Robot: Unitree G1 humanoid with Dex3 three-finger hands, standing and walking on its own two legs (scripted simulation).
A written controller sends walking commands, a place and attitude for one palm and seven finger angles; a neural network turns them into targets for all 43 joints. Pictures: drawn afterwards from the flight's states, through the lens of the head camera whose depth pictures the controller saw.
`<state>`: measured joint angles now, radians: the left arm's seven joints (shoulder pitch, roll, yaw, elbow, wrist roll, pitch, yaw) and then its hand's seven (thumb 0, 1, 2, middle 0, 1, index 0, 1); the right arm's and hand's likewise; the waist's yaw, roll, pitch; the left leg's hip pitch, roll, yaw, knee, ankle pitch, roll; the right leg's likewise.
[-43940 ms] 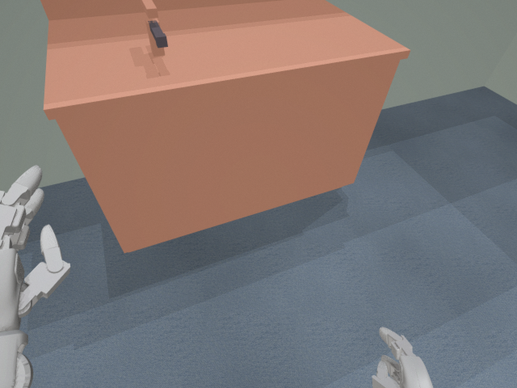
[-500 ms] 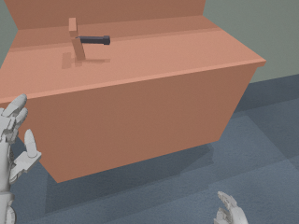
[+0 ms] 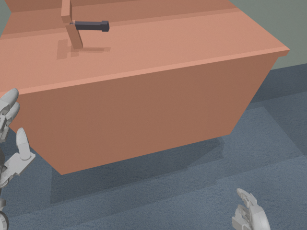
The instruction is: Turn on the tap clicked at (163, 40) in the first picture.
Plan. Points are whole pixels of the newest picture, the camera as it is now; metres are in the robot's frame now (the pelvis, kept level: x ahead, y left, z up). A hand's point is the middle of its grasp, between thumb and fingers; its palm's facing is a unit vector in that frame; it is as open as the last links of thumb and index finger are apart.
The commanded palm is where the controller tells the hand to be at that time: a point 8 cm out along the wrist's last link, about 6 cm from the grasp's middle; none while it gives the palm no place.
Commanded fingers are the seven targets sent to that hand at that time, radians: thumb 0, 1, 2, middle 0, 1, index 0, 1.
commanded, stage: stop stepping back and stand still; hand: left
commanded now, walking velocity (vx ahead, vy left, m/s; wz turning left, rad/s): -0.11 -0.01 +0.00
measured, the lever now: (105, 26) +0.77 +0.21 +0.12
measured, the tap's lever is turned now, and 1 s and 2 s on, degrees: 73 73 73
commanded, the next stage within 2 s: stand and check the lever's angle in 0.68 s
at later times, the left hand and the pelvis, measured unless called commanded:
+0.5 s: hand (12, 148) +0.23 +0.27 +0.17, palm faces +0.38 -0.84 -0.38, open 7.5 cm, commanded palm +0.18 +0.30 +0.18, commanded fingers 0.00 0.90 0.90 -0.20 -0.30 -0.20 -0.30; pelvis +0.01 +0.03 +0.01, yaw -2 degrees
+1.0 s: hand (22, 149) +0.23 +0.26 +0.16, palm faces +0.35 -0.85 -0.39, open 7.5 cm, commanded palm +0.18 +0.30 +0.18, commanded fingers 0.00 0.90 0.90 -0.20 -0.30 -0.20 -0.30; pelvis +0.01 +0.02 +0.01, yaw -2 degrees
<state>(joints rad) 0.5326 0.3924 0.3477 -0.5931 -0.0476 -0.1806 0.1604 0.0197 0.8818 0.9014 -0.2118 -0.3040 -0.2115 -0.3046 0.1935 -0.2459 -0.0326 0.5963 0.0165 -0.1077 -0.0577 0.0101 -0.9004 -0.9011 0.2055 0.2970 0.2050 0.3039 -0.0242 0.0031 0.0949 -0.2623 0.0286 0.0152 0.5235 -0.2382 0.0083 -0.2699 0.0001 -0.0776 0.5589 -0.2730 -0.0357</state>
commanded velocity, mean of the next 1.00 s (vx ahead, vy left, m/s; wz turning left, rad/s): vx -0.01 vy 0.00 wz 0.00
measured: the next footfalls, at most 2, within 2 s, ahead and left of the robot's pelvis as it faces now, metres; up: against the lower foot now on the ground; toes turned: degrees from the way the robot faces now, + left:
none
